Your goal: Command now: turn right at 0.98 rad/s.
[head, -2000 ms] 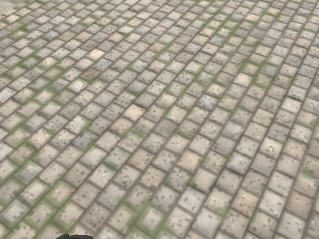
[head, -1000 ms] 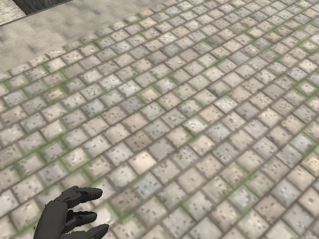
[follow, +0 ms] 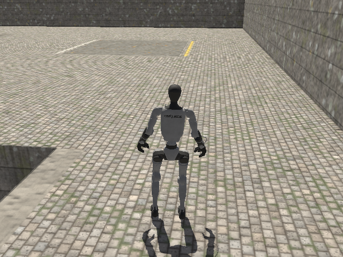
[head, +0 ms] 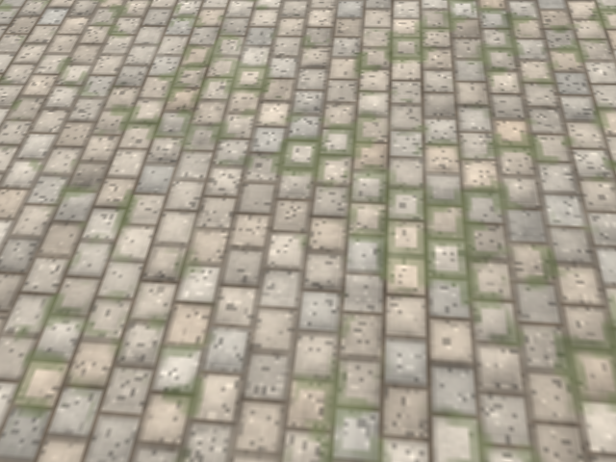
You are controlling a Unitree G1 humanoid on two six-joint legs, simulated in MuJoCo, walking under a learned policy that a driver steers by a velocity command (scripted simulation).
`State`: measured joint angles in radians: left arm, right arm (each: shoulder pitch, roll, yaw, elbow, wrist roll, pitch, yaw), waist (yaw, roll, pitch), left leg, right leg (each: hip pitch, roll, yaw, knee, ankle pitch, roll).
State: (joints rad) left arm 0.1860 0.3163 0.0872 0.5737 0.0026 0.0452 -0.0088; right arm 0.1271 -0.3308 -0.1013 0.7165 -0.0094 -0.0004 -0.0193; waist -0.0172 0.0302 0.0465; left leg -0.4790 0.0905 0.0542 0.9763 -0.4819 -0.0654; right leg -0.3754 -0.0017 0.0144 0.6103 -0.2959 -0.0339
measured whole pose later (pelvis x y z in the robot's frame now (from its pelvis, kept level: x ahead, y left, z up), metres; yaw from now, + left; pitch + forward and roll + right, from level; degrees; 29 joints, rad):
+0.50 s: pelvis +0.03 +0.02 +0.01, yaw -27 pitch +2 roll +0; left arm 0.17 0.36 0.10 0.57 -0.02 0.05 0.03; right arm 0.13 -0.28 -0.08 0.69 -0.02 -0.01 -0.02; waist -0.01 -0.05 0.02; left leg -0.30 -0.04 -0.04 0.47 -0.20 0.02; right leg -0.52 0.12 0.19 1.10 -0.46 0.05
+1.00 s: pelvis +0.02 -0.01 +0.00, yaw -26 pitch +1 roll -1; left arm 0.16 0.23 0.03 0.63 0.02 0.01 0.03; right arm 0.24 -0.32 -0.07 0.74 0.03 0.04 0.00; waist -0.04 0.03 0.02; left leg -0.42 0.03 0.01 0.94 -0.51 -0.05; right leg -0.22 0.00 -0.06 0.52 -0.32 -0.02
